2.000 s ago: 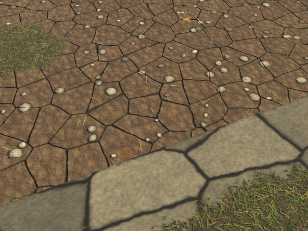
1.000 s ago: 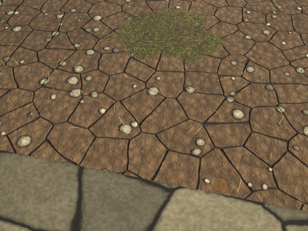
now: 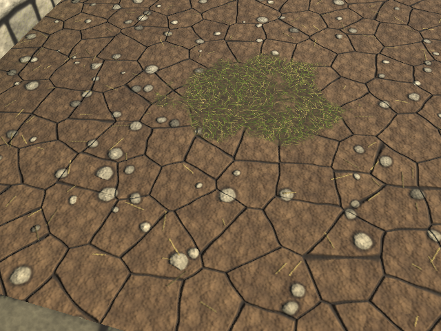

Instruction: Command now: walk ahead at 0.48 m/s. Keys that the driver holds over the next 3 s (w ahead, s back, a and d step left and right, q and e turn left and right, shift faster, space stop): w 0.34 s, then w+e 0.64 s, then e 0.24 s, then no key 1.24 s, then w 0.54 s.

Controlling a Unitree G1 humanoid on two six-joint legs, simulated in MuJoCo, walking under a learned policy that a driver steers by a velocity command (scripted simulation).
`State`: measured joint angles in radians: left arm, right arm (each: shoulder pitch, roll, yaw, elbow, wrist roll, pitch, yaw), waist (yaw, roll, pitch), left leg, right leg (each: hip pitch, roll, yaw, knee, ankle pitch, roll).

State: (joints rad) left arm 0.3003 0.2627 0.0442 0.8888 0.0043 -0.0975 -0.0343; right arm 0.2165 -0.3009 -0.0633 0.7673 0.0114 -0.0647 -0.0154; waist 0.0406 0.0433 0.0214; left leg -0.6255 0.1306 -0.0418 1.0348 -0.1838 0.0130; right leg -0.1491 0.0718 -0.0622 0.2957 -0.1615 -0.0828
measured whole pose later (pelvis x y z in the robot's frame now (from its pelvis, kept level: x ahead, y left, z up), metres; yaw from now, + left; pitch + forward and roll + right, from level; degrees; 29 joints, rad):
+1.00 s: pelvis +0.57 -0.03 -0.01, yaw -19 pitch +1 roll +0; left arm 0.23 0.29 0.08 0.72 -0.01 -0.05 -0.03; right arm 0.19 -0.29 -0.05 0.78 0.01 -0.12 0.00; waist 0.01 0.01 0.06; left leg -0.42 0.05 -0.04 1.20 -0.39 0.00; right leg -0.35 0.10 0.00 0.49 -0.17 -0.11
